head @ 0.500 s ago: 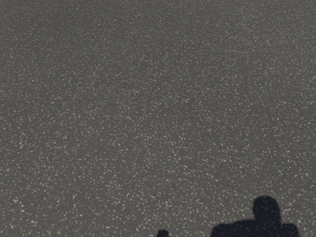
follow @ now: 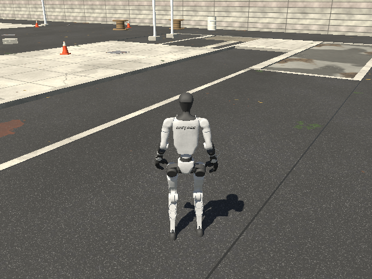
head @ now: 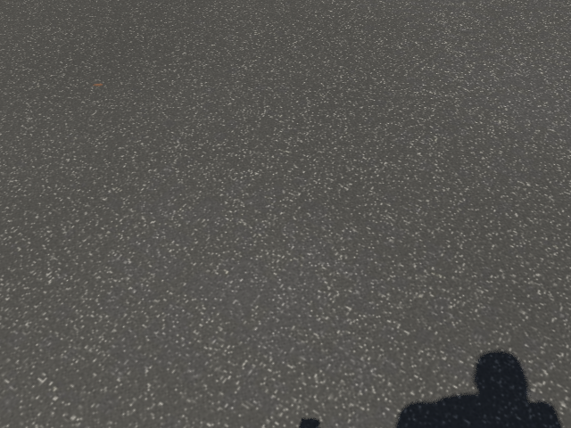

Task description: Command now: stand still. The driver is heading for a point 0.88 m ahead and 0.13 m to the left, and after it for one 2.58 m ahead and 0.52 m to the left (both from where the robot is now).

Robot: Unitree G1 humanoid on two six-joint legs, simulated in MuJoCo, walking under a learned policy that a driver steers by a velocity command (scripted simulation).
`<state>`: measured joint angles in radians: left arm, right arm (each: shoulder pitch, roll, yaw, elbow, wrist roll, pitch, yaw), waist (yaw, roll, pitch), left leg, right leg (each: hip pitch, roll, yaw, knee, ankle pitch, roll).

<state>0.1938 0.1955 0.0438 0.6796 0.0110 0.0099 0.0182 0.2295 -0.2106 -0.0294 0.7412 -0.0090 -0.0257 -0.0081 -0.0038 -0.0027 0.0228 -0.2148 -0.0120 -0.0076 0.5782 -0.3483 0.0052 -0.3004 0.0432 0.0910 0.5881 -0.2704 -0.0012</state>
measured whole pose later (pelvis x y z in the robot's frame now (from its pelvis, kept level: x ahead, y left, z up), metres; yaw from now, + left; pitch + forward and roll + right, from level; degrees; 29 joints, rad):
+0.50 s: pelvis +0.06 -0.02 +0.01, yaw +1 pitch +1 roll +0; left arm 0.27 0.20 0.05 0.75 0.01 -0.06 0.00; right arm 0.26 -0.25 -0.05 0.78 0.01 0.00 -0.03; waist 0.00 0.03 0.01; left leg -0.34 0.01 -0.05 0.91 -0.54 -0.06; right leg -0.23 0.04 -0.01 0.50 -0.28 -0.05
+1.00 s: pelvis +0.09 +0.00 +0.01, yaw +0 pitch -2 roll +0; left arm 0.21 0.22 0.04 0.94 0.00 0.01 0.03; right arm 0.19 -0.21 -0.05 0.92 0.00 -0.01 -0.03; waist 0.00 0.00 0.04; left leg -0.21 0.01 -0.02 0.54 -0.30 -0.01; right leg -0.13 0.02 0.00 0.50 -0.34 -0.01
